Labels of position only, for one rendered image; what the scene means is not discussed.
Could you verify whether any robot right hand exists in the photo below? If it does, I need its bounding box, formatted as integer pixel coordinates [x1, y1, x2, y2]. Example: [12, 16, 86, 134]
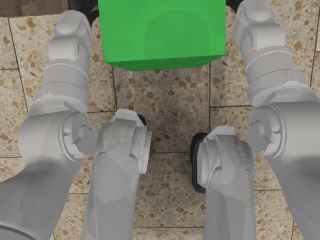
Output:
[226, 0, 244, 14]

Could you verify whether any robot left hand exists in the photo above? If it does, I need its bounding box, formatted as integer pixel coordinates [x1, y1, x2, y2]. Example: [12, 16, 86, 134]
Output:
[67, 0, 100, 28]

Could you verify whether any carton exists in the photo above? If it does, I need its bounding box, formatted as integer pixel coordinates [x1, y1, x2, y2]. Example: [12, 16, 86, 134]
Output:
[98, 0, 226, 71]

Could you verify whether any robot left forearm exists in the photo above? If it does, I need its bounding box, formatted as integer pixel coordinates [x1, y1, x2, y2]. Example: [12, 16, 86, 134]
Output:
[17, 10, 94, 149]

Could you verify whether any robot left shin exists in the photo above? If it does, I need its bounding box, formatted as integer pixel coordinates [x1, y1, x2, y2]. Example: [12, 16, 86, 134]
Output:
[93, 109, 144, 161]

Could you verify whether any robot right forearm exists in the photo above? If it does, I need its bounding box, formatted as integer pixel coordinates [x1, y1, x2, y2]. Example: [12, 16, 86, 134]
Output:
[233, 0, 320, 108]

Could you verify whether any left robot upper arm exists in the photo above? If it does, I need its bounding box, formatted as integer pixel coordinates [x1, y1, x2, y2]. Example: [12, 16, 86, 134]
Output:
[0, 109, 97, 240]

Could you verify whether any right robot upper arm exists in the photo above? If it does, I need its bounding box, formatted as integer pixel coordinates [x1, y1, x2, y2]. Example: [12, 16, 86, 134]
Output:
[246, 101, 320, 240]

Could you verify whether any robot right foot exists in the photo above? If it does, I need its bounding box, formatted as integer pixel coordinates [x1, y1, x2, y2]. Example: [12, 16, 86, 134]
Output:
[190, 132, 208, 194]

